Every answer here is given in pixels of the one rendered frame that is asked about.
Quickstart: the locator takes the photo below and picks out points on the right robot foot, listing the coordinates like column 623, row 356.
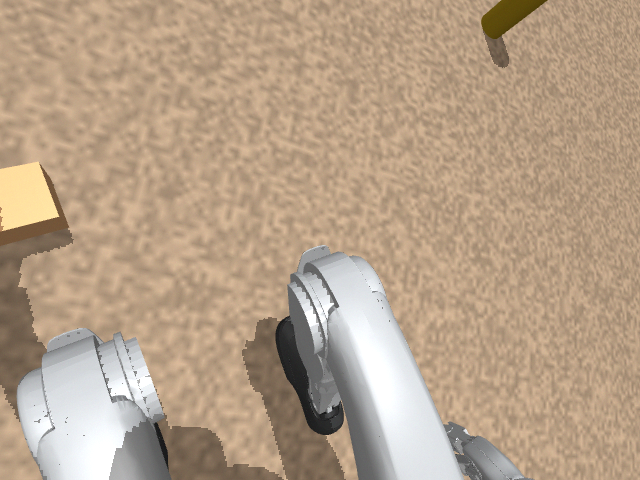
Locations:
column 325, row 423

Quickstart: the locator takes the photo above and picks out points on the right robot hand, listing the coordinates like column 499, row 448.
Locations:
column 481, row 459

